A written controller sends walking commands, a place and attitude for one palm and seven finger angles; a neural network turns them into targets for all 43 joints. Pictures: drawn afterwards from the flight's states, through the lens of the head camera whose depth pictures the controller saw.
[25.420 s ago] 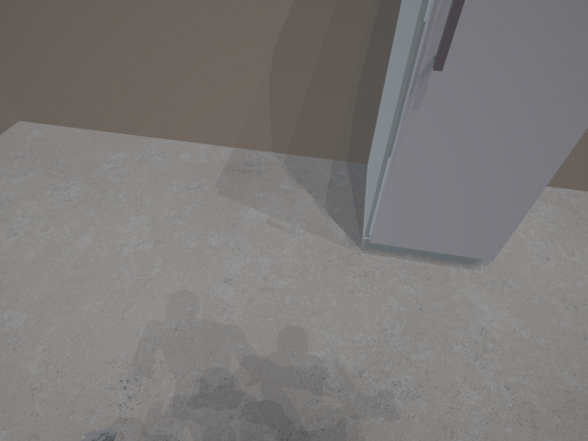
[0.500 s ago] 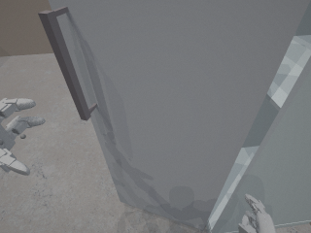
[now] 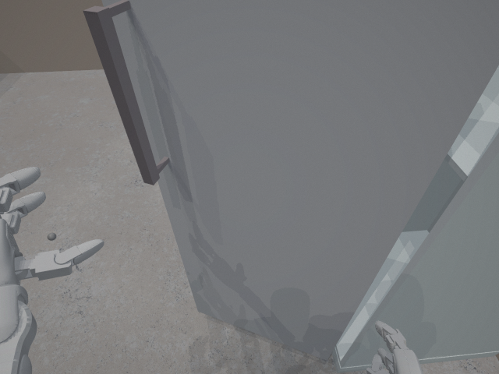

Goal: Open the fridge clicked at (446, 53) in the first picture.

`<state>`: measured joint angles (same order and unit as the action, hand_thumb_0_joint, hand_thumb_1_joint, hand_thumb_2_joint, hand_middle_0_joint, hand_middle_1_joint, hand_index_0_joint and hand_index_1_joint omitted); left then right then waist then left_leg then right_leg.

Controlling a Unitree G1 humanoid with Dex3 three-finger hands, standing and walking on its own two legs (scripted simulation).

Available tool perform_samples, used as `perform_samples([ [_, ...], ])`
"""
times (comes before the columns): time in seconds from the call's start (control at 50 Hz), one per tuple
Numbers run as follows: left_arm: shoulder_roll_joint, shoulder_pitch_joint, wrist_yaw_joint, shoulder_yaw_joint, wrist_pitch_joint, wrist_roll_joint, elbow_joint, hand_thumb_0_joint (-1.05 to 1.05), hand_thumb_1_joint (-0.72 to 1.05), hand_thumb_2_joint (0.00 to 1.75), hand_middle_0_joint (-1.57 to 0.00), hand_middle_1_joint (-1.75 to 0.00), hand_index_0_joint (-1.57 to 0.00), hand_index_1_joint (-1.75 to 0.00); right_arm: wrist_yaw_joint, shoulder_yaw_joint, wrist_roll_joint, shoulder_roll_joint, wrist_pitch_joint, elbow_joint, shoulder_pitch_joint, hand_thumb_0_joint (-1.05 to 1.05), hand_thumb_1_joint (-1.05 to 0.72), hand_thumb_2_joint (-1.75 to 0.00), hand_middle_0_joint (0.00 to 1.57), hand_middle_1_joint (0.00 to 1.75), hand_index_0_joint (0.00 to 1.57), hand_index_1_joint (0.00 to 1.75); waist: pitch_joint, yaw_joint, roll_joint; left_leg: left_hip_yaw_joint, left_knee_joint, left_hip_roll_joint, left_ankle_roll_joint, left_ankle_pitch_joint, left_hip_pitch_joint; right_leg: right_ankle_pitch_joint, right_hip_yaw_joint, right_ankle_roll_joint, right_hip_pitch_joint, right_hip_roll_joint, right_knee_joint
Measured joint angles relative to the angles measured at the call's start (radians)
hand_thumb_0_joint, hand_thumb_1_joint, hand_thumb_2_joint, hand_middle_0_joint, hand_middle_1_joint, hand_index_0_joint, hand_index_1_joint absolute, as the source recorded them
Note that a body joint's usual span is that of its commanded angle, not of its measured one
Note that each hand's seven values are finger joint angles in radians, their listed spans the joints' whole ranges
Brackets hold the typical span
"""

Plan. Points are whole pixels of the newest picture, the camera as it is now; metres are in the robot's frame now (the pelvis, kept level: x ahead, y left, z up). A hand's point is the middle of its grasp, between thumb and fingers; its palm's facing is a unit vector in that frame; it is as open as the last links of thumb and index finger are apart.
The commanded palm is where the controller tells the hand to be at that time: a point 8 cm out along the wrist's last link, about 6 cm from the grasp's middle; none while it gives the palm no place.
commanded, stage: draw the hand back to the body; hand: left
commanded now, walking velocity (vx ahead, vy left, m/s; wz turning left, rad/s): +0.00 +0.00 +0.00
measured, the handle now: (138, 106) +0.43 +0.25 +0.23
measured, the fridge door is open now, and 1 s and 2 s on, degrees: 65 65 65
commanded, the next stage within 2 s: step back with the hand held close in 0.74 s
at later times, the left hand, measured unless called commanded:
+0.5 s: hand (79, 258) +0.20 +0.25 +0.15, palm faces +0.49 -0.79 -0.36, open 7.9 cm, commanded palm +0.15 +0.29 +0.17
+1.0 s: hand (73, 252) +0.20 +0.26 +0.15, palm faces +0.46 -0.79 -0.41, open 7.5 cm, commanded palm +0.14 +0.29 +0.17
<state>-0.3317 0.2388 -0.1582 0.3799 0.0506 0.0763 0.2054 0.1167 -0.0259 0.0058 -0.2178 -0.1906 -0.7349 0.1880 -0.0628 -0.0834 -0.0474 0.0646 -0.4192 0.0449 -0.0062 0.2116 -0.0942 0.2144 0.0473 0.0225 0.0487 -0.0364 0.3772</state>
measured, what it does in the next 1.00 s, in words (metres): stands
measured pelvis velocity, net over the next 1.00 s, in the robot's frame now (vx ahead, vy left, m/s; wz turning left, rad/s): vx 0.00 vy -0.01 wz -0.01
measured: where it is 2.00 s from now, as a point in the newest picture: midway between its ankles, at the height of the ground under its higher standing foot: outside the picture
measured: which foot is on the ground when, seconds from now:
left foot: down 0.00-1.00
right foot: down 0.00-1.00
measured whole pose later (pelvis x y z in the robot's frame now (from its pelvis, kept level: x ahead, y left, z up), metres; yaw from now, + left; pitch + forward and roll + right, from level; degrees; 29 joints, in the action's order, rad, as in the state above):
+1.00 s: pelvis +0.00 -0.01 +0.00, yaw -1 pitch -4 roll -1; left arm -0.34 0.45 -0.14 0.36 0.12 0.05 0.37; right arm 0.10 -0.01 0.01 -0.23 -0.09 -0.65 0.16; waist -0.03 -0.04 -0.07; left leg 0.06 -0.48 0.07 -0.02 0.23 -0.18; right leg 0.21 0.04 0.02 0.12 -0.01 0.40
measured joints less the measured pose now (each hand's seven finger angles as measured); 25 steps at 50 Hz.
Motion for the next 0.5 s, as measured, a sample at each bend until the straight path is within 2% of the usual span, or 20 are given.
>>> perform_samples([
  [0.2, -0.004, 0.121, 0.011, -0.031, 0.020, -0.006, 0.085, 0.00, 0.29, 0.61, -0.23, -0.65, -0.23, -0.65, -0.013, 0.020, 0.006, 0.000, 0.030, 0.024, -0.010, 0.02, -0.90, -0.90, 0.21, 0.30, 0.20, 0.30, 0.011, 0.021, -0.007, 0.013, 0.027, 0.007, -0.007, 0.004, 0.042, 0.004, -0.012, -0.004, -0.032, 0.008, -0.020],
  [0.5, 0.012, 0.215, 0.013, -0.067, 0.026, -0.011, 0.149, 0.01, 0.78, 0.84, -0.21, -0.36, -0.21, -0.36, -0.002, 0.034, 0.011, -0.011, 0.041, 0.039, -0.015, 0.02, -0.90, -0.90, 0.20, 0.30, 0.20, 0.30, 0.004, 0.007, -0.019, -0.002, 0.021, 0.023, -0.021, 0.009, 0.045, 0.012, 0.002, -0.017, -0.042, 0.024, -0.018],
])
